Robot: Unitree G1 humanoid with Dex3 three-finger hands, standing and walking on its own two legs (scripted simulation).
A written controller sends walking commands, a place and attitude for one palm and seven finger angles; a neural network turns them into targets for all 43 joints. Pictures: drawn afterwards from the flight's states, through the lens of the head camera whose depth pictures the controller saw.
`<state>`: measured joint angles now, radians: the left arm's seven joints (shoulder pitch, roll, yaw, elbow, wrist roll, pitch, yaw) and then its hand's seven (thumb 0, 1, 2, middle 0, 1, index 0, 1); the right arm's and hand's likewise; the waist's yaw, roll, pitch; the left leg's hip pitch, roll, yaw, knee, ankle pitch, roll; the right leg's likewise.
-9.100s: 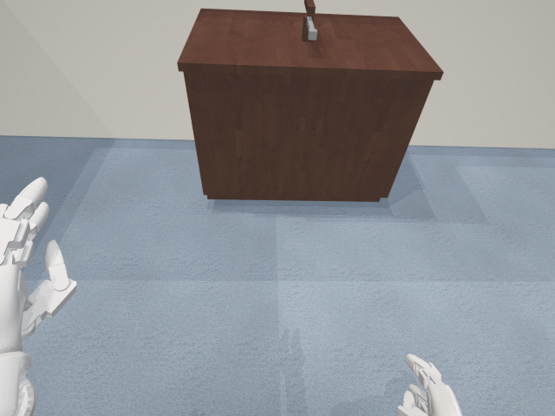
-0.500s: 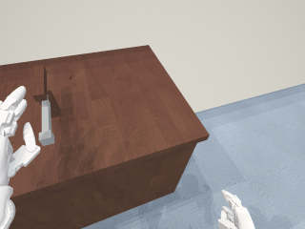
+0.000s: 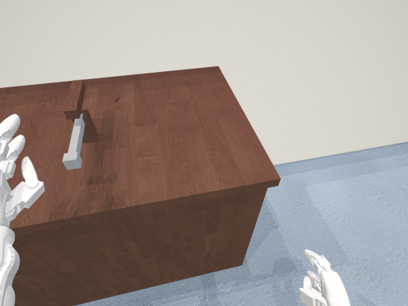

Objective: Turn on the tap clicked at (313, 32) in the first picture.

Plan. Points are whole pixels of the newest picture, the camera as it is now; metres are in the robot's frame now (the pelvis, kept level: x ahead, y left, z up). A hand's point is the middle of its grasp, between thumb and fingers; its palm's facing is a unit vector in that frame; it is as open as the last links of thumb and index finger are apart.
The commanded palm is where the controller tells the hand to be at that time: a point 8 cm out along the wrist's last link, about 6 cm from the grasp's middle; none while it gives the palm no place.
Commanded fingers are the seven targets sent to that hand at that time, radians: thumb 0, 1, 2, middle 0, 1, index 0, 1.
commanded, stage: turn the palm inward beside the body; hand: left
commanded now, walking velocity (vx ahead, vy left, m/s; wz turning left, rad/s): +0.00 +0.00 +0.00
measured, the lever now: (72, 160) +0.36 +0.34 +0.07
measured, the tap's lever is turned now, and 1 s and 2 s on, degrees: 0 0 0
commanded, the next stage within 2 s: reach beside the lever's end, fingers flat in 1.70 s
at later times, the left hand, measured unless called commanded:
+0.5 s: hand (71, 189) +0.24 +0.25 +0.15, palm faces +0.41 -0.87 -0.26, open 7.4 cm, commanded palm +0.19 +0.29 +0.17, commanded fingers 0.00 0.90 0.90 -0.20 -0.30 -0.20 -0.30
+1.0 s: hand (68, 212) +0.21 +0.24 +0.14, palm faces +0.47 -0.86 -0.17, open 7.4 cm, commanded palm +0.15 +0.28 +0.15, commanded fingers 0.00 0.90 0.90 -0.20 -0.30 -0.20 -0.30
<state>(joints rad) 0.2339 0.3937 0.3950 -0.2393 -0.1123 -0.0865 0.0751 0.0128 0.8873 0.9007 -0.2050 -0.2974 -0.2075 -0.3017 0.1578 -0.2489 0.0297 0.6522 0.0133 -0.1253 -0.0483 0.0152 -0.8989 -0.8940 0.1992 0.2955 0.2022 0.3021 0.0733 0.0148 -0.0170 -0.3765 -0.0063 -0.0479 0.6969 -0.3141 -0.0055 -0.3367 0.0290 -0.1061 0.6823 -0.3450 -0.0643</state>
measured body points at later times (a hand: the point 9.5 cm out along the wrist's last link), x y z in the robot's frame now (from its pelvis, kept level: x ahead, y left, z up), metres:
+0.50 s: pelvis +0.04 +0.00 +0.00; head +0.04 -0.02 +0.45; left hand +0.21 +0.30 +0.16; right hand +0.22 -0.24 -0.08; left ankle +0.04 +0.13 -0.72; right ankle +0.02 -0.07 -0.72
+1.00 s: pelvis +0.02 +0.01 +0.00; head +0.00 -0.01 +0.45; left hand +0.17 +0.29 +0.15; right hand +0.22 -0.21 -0.07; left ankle +0.04 +0.13 -0.72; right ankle +0.02 -0.07 -0.72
